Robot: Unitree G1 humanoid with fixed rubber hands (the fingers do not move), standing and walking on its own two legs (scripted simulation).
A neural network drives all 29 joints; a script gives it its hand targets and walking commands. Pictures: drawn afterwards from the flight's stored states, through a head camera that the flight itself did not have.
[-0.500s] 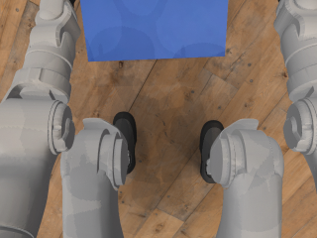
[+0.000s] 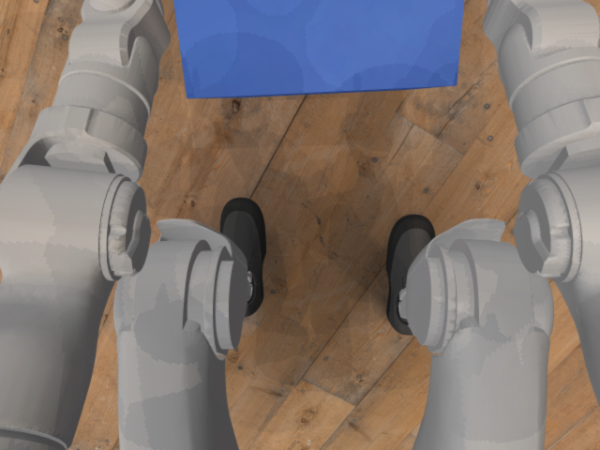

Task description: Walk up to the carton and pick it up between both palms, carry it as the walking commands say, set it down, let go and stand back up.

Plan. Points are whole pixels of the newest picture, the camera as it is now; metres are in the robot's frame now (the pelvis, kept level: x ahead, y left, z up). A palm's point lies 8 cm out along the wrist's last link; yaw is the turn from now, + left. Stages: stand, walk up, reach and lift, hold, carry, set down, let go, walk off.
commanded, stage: reach and lift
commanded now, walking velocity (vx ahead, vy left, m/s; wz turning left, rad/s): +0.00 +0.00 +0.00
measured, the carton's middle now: out of the picture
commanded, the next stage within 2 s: none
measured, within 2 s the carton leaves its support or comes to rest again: leaves its support in 0.80 s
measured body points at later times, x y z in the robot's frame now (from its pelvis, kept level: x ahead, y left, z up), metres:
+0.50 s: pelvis +0.01 +0.00 -0.01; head +0.38 -0.02 +0.23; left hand +0.56 +0.17 -0.20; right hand +0.57 -0.17 -0.20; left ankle +0.13 +0.14 -0.33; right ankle +0.11 -0.14 -0.33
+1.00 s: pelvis +0.01 +0.00 +0.00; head +0.36 -0.01 +0.27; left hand +0.56 +0.16 -0.16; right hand +0.57 -0.18 -0.15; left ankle +0.13 +0.14 -0.33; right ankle +0.11 -0.14 -0.33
